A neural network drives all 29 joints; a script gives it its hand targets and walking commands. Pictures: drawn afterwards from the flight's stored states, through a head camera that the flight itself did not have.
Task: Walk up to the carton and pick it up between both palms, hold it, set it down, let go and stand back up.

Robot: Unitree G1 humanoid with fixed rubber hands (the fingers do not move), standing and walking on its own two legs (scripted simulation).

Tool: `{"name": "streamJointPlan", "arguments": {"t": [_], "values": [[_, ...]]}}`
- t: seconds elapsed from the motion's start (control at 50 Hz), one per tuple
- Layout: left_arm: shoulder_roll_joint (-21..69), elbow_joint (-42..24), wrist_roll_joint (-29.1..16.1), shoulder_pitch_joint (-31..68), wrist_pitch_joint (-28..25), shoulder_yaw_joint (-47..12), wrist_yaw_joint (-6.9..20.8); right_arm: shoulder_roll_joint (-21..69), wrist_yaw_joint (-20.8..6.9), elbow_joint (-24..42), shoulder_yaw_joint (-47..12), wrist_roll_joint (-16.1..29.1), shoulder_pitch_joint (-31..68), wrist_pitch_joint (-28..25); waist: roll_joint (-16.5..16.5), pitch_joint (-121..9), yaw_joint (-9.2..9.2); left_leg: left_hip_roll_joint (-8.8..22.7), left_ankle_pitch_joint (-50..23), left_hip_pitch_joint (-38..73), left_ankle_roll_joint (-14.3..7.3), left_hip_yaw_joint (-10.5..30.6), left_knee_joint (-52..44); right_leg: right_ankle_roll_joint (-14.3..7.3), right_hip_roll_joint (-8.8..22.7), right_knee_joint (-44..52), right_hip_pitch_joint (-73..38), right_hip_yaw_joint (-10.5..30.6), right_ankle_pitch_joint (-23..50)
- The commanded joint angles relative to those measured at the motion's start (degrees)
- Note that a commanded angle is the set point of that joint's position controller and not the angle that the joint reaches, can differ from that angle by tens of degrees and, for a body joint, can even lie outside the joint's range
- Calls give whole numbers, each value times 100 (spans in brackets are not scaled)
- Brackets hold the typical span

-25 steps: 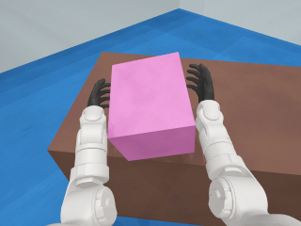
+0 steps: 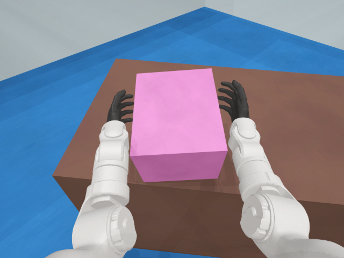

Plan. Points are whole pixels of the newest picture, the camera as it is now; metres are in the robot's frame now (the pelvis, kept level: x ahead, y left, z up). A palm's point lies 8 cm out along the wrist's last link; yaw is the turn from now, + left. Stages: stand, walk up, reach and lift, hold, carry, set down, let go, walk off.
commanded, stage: set down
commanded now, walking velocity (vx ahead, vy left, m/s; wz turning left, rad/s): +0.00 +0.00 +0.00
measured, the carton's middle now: (177, 126) +0.43 +0.00 +0.06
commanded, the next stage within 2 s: none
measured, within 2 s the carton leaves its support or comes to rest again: rests again in 1.52 s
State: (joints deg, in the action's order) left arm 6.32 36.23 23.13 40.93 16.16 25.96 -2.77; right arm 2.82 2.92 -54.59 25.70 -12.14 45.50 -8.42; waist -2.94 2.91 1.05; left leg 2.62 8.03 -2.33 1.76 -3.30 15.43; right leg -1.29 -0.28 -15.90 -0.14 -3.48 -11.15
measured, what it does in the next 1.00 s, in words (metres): stands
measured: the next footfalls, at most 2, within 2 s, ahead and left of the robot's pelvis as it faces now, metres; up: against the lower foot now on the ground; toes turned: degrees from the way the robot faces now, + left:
none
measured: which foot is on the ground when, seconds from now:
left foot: down 0.00-1.00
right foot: down 0.00-1.00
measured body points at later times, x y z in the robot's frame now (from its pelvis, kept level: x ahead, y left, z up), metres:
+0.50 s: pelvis +0.00 +0.00 +0.00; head +0.00 +0.00 +0.45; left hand +0.41 +0.14 +0.10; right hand +0.42 -0.15 +0.13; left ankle +0.01 +0.14 -0.75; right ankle -0.02 -0.10 -0.75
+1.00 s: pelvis +0.01 +0.00 +0.00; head +0.03 +0.01 +0.45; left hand +0.43 +0.13 +0.10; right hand +0.42 -0.16 +0.11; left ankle +0.01 +0.14 -0.75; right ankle -0.02 -0.10 -0.75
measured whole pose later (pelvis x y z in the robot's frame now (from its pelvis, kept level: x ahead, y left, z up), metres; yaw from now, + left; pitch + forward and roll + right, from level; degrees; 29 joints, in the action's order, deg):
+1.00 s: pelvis +0.01 +0.00 +0.00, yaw -2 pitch +1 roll +1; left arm 8.6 39.8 25.2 44.4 10.4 32.1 -1.4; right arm 4.7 -1.8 -49.6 34.7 -22.5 45.8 -4.9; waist -1.7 0.6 -0.6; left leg 3.1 7.6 -8.6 1.6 -6.2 15.0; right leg -1.3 -0.2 -17.6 8.0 -2.4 -11.0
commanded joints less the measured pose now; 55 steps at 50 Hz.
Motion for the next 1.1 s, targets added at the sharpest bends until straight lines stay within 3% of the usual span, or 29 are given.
{"name": "streamJointPlan", "arguments": {"t": [0.0,0.1,0.14,0.24,0.3,0.38,0.44,0.58,0.68,0.7,0.78,0.84,0.92,1.0,1.08], "values": [[2325,-559,-387,3539,-568,-1691,749,2283,-819,478,-1417,-270,2990,-128,260,-2618,-15,-248,-1627,607,16,-414,99,491,-36,-221,-622,-385,2845],[2388,-568,-396,3819,-752,-1717,625,2360,-890,422,-1188,-485,3017,-140,397,-2984,-20,-215,-1655,824,52,-405,190,465,-42,-227,-292,-390,2593],[2332,-411,-369,3753,-788,-1613,619,2415,-910,487,-1173,-571,3068,-133,206,-3088,-80,-210,-1493,660,-3,-449,164,508,-28,-249,-339,-360,2587],[2221,-319,-296,3698,-780,-1343,679,2501,-942,283,-1031,-707,2859,12,135,-2805,-30,-231,-1359,340,-95,-479,25,598,24,-357,-579,-297,2996],[2171,-153,-248,3712,-781,-1194,719,2546,-963,384,-968,-768,2957,45,73,-2676,-68,-243,-1087,197,-162,-502,-65,610,41,-326,-566,-261,2775],[2118,-75,-198,3724,-813,-1041,690,2529,-1013,398,-825,-896,2963,53,-31,-2800,-96,-227,-1106,241,-171,-508,-69,641,30,-315,-451,-286,2669],[2169,-58,-187,3720,-824,-1083,639,2484,-1073,376,-728,-912,2957,60,165,-2803,-111,-180,-1265,474,-103,-539,-20,584,-21,-263,-185,-331,2441],[2139,93,-121,3539,-837,-901,605,2421,-1155,388,-653,-980,2942,61,110,-2772,-202,-164,-1553,654,-95,-556,113,544,-65,-212,126,-337,2327],[2217,8,-93,3462,-868,-959,537,2425,-1187,354,-561,-1000,2872,47,248,-2980,-206,-153,-1673,654,-58,-560,188,509,-78,-207,246,-355,2268],[2168,90,-47,3442,-875,-877,533,2430,-1193,407,-584,-1020,2909,48,144,-2982,-254,-149,-1636,643,-106,-542,179,515,-63,-201,256,-330,2260],[2102,154,33,3294,-888,-720,576,2503,-1174,506,-589,-1156,2791,85,-12,-2786,-291,-184,-1358,192,-232,-603,56,611,0,-284,-99,-228,2507],[2152,196,77,3144,-871,-707,579,2519,-1177,529,-651,-1087,2752,90,100,-2699,-321,-192,-1567,236,-208,-597,93,602,-25,-344,-156,-247,2777],[2268,164,52,3101,-922,-828,545,2488,-1192,602,-626,-1090,2763,21,230,-2911,-307,-181,-1664,406,-147,-591,182,556,-47,-260,87,-283,2569],[2190,238,89,2919,-911,-678,564,2505,-1190,570,-694,-1070,2655,36,-8,-2736,-322,-169,-1626,257,-213,-571,170,593,-41,-303,-18,-232,2751],[2137,227,112,2835,-938,-646,605,2517,-1162,716,-731,-1100,2636,21,25,-2622,-353,-209,-1520,23,-260,-598,109,599,-20,-342,-221,-200,2880]]}}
